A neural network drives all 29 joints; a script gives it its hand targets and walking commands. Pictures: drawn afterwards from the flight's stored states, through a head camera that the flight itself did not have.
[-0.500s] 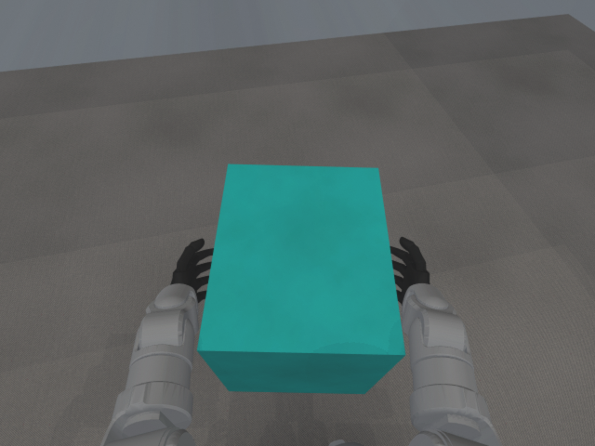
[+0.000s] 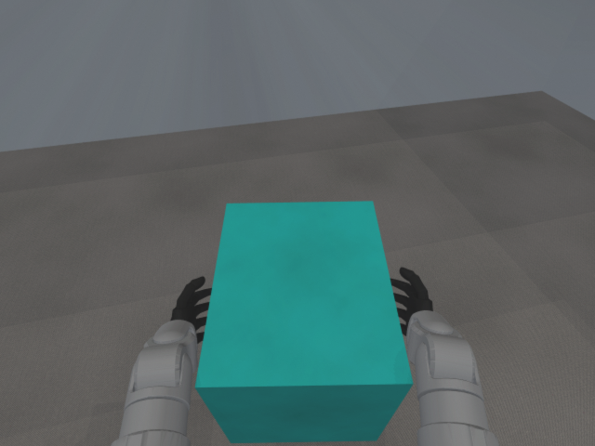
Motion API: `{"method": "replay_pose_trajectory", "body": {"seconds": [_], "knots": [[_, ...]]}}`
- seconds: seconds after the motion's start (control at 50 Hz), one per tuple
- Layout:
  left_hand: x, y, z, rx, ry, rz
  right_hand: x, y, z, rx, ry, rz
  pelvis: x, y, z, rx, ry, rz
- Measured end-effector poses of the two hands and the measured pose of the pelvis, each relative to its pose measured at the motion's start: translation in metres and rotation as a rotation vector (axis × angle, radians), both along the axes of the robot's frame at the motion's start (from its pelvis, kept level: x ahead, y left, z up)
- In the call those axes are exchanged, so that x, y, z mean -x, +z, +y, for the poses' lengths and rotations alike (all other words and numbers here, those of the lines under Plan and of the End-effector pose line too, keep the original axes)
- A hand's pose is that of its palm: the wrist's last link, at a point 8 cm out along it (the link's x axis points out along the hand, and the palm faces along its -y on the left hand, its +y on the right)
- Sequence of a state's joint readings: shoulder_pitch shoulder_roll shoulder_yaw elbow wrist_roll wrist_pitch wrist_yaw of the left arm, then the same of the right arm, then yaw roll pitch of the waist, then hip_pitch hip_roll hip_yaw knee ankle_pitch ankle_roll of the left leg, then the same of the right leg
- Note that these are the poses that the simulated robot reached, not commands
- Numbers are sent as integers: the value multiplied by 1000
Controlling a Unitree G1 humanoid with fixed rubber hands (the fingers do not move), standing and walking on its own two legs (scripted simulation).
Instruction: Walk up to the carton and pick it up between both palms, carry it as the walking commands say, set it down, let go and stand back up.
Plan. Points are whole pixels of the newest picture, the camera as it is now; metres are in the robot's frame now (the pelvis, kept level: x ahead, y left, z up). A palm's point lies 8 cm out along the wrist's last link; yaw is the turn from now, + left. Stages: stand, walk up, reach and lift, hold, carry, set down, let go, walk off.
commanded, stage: reach and lift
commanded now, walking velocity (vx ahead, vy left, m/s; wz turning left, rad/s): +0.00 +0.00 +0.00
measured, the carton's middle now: (301, 322) +0.33 -0.04 -0.03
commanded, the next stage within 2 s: hold in 1.62 s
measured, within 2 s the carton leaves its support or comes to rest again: neither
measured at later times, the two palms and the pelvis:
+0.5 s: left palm (174, 336) +0.29 +0.14 +0.03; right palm (412, 317) +0.27 -0.18 +0.04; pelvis -0.02 +0.00 +0.00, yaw +0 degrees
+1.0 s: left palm (167, 346) +0.28 +0.15 +0.03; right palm (406, 320) +0.27 -0.17 +0.04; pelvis -0.01 +0.00 +0.00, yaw -1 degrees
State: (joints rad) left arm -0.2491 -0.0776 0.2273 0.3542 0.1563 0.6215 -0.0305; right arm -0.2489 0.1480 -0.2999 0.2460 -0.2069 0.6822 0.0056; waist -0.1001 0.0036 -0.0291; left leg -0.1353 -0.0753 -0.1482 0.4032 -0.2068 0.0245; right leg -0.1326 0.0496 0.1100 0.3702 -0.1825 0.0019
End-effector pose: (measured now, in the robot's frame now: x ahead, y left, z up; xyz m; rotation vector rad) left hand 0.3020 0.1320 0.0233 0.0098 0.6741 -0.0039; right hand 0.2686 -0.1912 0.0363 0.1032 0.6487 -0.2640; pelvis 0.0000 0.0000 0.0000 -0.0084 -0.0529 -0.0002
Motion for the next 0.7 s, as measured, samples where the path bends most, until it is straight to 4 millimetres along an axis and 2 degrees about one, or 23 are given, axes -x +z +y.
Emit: {"method": "replay_pose_trajectory", "body": {"seconds": [0.16, 0.32, 0.7], "knots": [[2, 11, -2, -21, -14, 0, 5, 7, -2, 5, 6, 4, 12, -2, 4, -2, -6, -43], [8, 14, 2, -28, 14, 4, 2, 9, 1, 10, 37, 7, 17, -2, 3, -5, -13, -53], [20, 9, 18, -19, 83, 4, -7, 4, 16, 6, 96, 4, 13, -1, -3, -5, -4, -44]]}}
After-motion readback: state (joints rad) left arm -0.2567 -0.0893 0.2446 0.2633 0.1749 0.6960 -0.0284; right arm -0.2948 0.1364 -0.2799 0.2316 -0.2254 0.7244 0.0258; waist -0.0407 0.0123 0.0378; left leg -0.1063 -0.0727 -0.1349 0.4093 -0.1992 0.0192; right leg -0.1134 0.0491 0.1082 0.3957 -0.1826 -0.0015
